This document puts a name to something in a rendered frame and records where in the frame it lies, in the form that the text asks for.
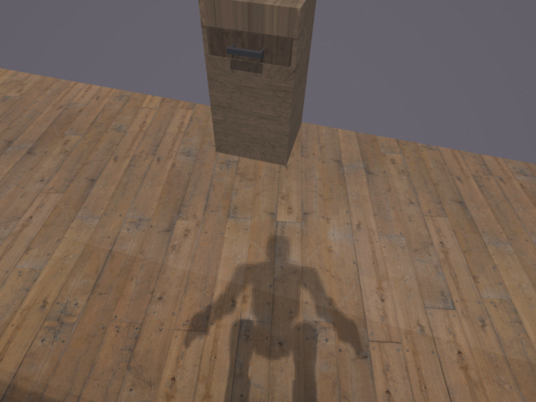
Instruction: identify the handle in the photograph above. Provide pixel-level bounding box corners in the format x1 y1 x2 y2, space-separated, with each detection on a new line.
226 44 265 59

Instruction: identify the cabinet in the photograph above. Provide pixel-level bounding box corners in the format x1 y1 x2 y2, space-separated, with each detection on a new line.
198 0 317 166

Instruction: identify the drawer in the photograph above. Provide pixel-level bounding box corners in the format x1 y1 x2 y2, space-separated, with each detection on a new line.
207 26 293 67

